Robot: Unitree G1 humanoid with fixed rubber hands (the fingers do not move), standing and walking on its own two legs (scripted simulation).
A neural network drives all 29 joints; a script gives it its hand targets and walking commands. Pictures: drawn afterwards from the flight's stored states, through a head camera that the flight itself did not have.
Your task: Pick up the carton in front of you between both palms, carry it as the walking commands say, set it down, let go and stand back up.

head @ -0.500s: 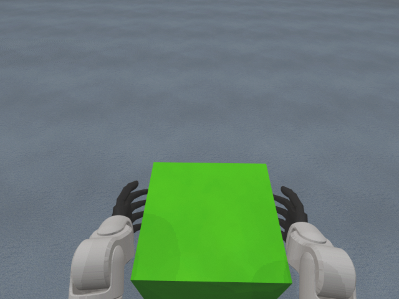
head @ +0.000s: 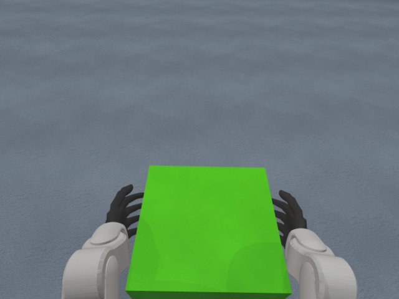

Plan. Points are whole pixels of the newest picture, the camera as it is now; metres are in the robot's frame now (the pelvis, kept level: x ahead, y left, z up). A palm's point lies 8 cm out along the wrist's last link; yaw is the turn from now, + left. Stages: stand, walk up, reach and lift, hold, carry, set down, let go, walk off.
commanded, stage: carry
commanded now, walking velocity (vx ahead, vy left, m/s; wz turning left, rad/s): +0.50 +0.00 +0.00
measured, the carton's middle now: (205, 248) +0.23 -0.01 +0.01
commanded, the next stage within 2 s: none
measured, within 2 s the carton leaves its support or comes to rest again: neither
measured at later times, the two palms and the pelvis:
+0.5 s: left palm (153, 117) +0.54 +0.12 +0.09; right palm (263, 116) +0.57 -0.18 +0.08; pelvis +0.33 -0.05 +0.01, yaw +4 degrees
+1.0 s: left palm (152, 64) +0.85 +0.16 +0.08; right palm (237, 65) +0.84 -0.14 +0.09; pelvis +0.61 +0.01 +0.00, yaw +1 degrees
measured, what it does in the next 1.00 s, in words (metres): walks ahead: right foot, then left foot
